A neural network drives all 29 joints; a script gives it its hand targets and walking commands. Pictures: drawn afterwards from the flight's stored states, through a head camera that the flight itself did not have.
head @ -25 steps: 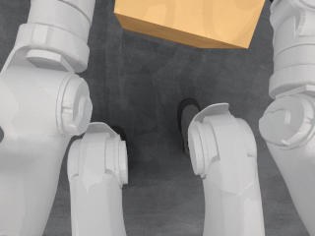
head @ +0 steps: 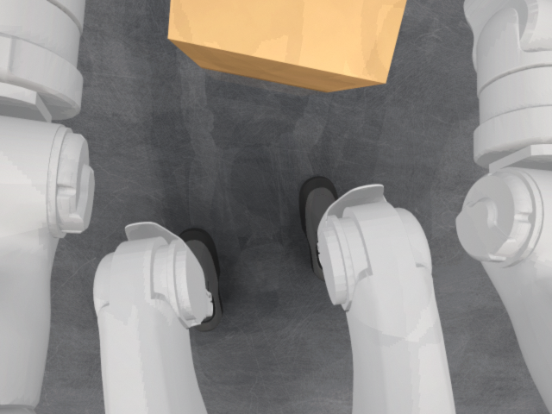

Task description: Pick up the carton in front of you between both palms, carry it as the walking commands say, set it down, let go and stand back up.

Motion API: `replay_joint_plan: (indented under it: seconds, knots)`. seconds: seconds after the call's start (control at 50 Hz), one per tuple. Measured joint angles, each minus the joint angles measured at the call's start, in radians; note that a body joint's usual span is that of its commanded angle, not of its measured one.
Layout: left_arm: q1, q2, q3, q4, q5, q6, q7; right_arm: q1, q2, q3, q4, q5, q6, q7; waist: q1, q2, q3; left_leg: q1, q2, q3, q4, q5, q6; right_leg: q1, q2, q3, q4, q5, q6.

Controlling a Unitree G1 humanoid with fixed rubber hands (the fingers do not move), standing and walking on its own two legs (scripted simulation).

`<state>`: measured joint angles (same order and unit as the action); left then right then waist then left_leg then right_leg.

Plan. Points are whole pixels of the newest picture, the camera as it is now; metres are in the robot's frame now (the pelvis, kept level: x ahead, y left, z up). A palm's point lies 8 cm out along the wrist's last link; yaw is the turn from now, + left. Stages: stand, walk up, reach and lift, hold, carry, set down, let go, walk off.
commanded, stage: set down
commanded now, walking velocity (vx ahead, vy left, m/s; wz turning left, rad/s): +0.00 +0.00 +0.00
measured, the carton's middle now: out of the picture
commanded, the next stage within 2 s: let go in 0.84 s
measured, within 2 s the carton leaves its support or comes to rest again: neither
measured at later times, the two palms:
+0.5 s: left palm out of the picture +0.65 +0.08 +0.03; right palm out of the picture +0.53 -0.30 +0.02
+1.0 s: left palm out of the picture +0.63 +0.08 +0.17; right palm out of the picture +0.51 -0.29 +0.16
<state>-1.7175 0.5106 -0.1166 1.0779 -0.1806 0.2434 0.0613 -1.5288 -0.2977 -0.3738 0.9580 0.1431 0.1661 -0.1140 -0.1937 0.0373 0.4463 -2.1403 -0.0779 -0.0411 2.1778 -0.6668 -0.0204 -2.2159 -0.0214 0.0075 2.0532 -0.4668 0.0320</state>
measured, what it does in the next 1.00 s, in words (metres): rises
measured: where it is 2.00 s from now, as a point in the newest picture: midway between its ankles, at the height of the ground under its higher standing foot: (263, 271)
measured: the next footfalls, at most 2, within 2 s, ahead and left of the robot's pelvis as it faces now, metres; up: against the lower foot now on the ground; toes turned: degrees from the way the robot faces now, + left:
none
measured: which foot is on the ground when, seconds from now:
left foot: down 0.00-1.00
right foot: down 0.00-1.00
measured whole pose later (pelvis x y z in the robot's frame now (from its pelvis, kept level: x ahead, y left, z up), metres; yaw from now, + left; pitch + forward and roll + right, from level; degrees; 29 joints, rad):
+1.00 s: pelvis +0.04 +0.00 +0.25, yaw +1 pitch +46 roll +1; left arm -1.38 0.32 0.27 0.96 0.15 0.30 -0.02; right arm -1.13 -0.18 -0.50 0.70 -0.11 0.28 0.02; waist -0.18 0.07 0.01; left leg -1.55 -0.07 -0.06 1.14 -0.38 -0.02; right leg -1.62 0.00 0.04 1.07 -0.24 0.03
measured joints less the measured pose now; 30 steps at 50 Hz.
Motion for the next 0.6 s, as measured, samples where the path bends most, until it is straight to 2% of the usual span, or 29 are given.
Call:
replay_joint_plan:
  seconds: [0.12,0.24,0.32,0.46,0.6]
  knots:
    - [0.008,-0.036,0.089,0.026,0.068,0.023,-0.010,0.049,0.012,-0.009,-0.052,-0.027,0.044,0.000,-0.013,0.014,-0.115,0.051,0.012,0.014,-0.107,0.011,0.005,0.042,0.016,0.016,-0.095,0.008,0.004]
    - [0.048,-0.065,0.191,0.049,0.155,0.025,-0.034,0.103,0.019,-0.023,-0.082,-0.056,0.067,0.006,-0.006,0.024,-0.210,0.104,0.017,0.018,-0.244,0.042,0.004,0.092,0.028,0.026,-0.222,0.033,0.004]
    - [0.063,-0.048,0.193,0.057,0.147,0.035,-0.049,0.110,0.022,-0.041,-0.082,-0.068,0.083,0.007,-0.004,0.022,-0.250,0.127,0.015,0.013,-0.319,0.067,0.002,0.119,0.029,0.026,-0.295,0.051,0.001]
    - [0.107,-0.041,0.188,-0.031,0.148,0.073,-0.064,0.151,0.026,-0.081,-0.144,-0.094,0.116,0.028,-0.003,0.028,-0.315,0.154,0.001,0.000,-0.429,0.099,-0.003,0.155,0.019,0.020,-0.397,0.067,-0.004]
    - [0.155,-0.067,0.207,-0.123,0.168,0.105,-0.061,0.215,0.041,-0.076,-0.224,-0.095,0.155,0.041,0.000,0.023,-0.366,0.228,0.004,-0.011,-0.560,0.128,-0.004,0.233,0.024,0.017,-0.528,0.091,-0.006]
